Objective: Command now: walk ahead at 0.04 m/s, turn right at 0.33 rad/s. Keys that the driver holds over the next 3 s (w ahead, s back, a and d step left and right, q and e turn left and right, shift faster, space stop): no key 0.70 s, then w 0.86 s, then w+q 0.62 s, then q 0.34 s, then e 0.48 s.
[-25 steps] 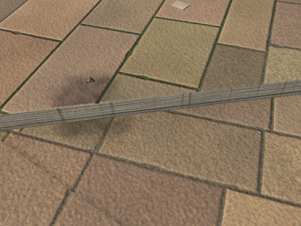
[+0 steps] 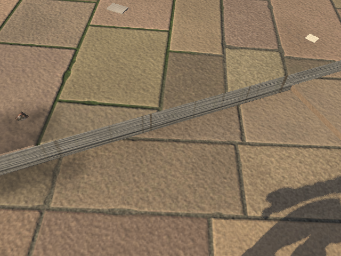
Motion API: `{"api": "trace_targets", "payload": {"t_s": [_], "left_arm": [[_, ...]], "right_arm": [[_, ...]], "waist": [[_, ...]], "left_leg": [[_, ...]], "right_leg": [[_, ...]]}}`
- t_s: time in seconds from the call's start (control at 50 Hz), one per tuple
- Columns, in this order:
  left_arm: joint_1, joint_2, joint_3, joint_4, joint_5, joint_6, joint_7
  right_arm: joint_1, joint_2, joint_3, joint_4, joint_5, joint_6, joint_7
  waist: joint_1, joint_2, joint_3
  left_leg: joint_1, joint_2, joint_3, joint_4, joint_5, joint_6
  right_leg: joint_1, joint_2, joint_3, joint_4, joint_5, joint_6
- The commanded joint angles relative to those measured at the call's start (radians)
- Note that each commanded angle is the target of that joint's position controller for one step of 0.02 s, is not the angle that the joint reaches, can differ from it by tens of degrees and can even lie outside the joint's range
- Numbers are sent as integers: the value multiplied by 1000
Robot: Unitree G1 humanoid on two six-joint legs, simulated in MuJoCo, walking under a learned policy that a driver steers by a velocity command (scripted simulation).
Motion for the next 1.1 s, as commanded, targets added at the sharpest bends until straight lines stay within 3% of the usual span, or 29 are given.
{"api": "trace_targets", "payload": {"t_s": [0.02, 0.04, 0.06, 0.1, 0.18, 0.22, 0.26, 0.3, 0.32, 0.34, 0.36, 0.38, 0.42, 0.46, 0.52, 0.7, 0.74, 0.8, 0.82, 0.86, 0.9, 0.94, 0.96, 0.98, 1.0, 1.02, 1.04, 1.06, 1.1], "left_arm": [[64, 83, 10, -68, 17, -8, 4], [53, 96, 16, -50, 10, -6, -3], [65, 90, 15, -37, 4, -2, -7], [74, 78, 7, -23, 5, 5, -16], [-2, 32, -27, -31, -10, 18, -19], [-28, 32, -38, -31, -16, 22, -13], [-11, 38, -43, -16, -21, 18, -6], [20, 48, -49, 7, -8, 1, 4], [19, 90, -47, 6, 8, -14, 11], [-52, 150, -36, 5, 5, -19, 13], [-79, 84, -53, 9, -5, -26, 7], [-88, 58, -63, 14, -5, -32, 5], [-55, 63, -66, 48, -6, -38, 14], [-32, 64, -67, 79, -11, -42, 19], [-25, 57, -71, 107, -11, -44, 19], [-6, 53, -78, 187, -12, -50, 23], [23, 75, -69, 205, -11, -44, 23], [83, 120, -45, 214, -4, -28, 17], [97, 128, -38, 218, -3, -29, 18], [99, 111, -35, 220, 2, -41, 16], [73, 111, -30, 213, 1, -57, 12], [14, 94, -30, 199, -10, -66, 6], [-10, 68, -36, 182, -5, -73, 5], [-45, -11, -59, 145, -11, -84, -3], [-74, 35, -49, 115, 11, -90, -8], [-77, 69, -40, 122, 24, -91, -14], [-48, 45, -44, 139, 15, -97, -26], [-24, 31, -46, 154, 10, -101, -35], [-28, 27, -45, 160, 21, -98, -45]], "right_arm": [[61, -217, -48, -65, -7, -11, 2], [21, -157, -33, -68, 4, -12, 6], [-24, -135, -28, -77, 4, -11, 11], [-23, -125, -26, -80, 5, -13, 12], [47, -130, -26, -45, 6, -11, 19], [75, -151, -32, -30, 1, 0, 25], [84, -169, -39, -15, 3, 13, 30], [93, -164, -39, -2, 10, 16, 31], [104, -138, -33, -11, 13, 10, 35], [116, -83, -18, -23, 26, 1, 39], [86, -94, -14, 3, 18, 6, 34], [62, -111, -21, 13, 14, 8, 32], [54, -130, -27, 31, 11, 7, 37], [76, -117, -22, 58, 10, 2, 39], [80, -107, -18, 99, 11, 1, 37], [84, -93, -10, 195, 12, 0, 31], [96, -97, -13, 209, 9, 4, 32], [48, -81, -13, 186, -7, 10, 45], [30, -58, -8, 174, -13, 6, 49], [19, -67, -11, 156, -11, -13, 53], [48, -76, -16, 153, -4, -34, 62], [178, -60, -20, 200, 5, -51, 59], [285, -84, -30, 238, 1, -57, 51], [402, -171, -51, 260, -6, -66, 42], [472, -224, -66, 292, 6, -60, 48], [382, -169, -53, 268, 2, -57, 49], [297, -134, -44, 236, 1, -63, 51], [251, -118, -39, 219, 4, -70, 50], [249, -87, -27, 222, 9, -86, 46]], "waist": [[1, 219, -55], [18, 134, -31], [37, 127, -22], [28, 183, -58], [-23, 193, -93], [-52, 225, -89], [-43, 226, -77], [-21, 173, -70], [-38, 97, -98], [-96, -85, -64], [-66, -76, -51], [-58, -73, -25], [-43, -86, -3], [-46, -66, 1], [-42, -18, 15], [-41, 26, 17], [-35, -3, 0], [0, -83, 117], [8, -118, 147], [3, -113, 144], [-25, -101, 119], [-98, -70, 101], [-135, 6, 81], [-175, 237, 45], [-174, 280, 74], [-113, 138, 126], [-68, 93, 134], [-42, 87, 114], [-32, 96, 87]], "left_leg": [[110, 411, -501, -332, 218, 253], [96, 339, -376, -303, 231, 234], [96, 265, -263, -283, 277, 196], [158, 203, -155, -247, 458, 177], [224, 195, -110, -210, 479, 181], [225, 200, -129, -206, 423, 189], [222, 199, -146, -185, 421, 182], [143, 187, -144, -156, 375, 115], [75, 163, -123, -130, 271, 69], [53, 57, -32, -158, 77, 33], [157, 54, -23, -196, 10, 16], [179, 52, -31, -198, 42, 12], [205, 69, -38, -191, 113, 20], [198, 81, -44, -205, 132, 22], [190, 82, -46, -220, 117, 16], [205, 90, -52, -231, 112, 15], [192, 43, -10, -176, -96, 24], [-20, -26, 58, -13, -286, 42], [-71, -23, 79, 51, -225, 46], [-114, 19, 48, 123, -184, 62], [-69, 25, 50, 60, -183, 79], [214, -21, 92, -116, -97, 87], [386, 17, 10, -184, -139, 93], [513, 233, -354, -374, -416, 149], [495, 379, -613, -467, -536, 222], [416, 368, -563, -451, -527, 227], [363, 322, -474, -453, -437, 205], [349, 282, -388, -466, -321, 183], [359, 224, -247, -468, -71, 161]], "right_leg": [[-135, -4, -4, 351, -274, 14], [-123, -23, 12, 394, -199, 21], [-106, -27, -3, 412, -144, 38], [-91, -28, -32, 409, -104, 67], [9, -64, -83, 175, -118, 92], [78, -73, -124, 42, -137, 80], [145, -78, -151, -123, -59, 58], [304, -122, -106, -365, 180, 27], [392, -224, 5, -373, 215, 5], [312, -319, 106, -329, 347, -44], [212, -325, 91, -324, 293, -59], [185, -285, 70, -334, 212, -40], [166, -244, 45, -352, 166, -16], [183, -232, 31, -352, 169, -12], [186, -230, 27, -353, 152, -16], [181, -220, 16, -359, 149, -20], [175, -203, 27, -374, -108, -45], [146, -289, 184, -462, -505, -130], [161, -350, 255, -497, -519, -163], [190, -402, 293, -515, -413, -192], [204, -384, 231, -482, -314, -184], [44, -302, 116, -386, -257, -137], [-80, -243, 46, -259, -222, -107], [-246, -112, -117, 41, -183, -54], [-361, -74, -162, 233, -234, -54], [-371, -140, -106, 344, -154, -65], [-347, -172, -100, 369, -63, -64], [-312, -196, -108, 364, 7, -55], [-285, -213, -140, 343, 93, -28]]}}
